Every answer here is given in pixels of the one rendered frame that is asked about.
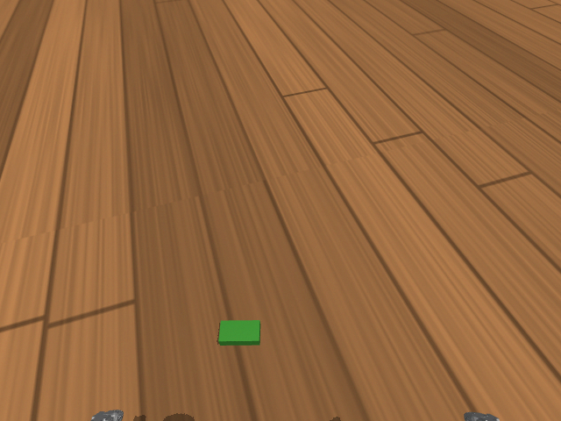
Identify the small box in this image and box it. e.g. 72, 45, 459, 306
218, 320, 260, 346

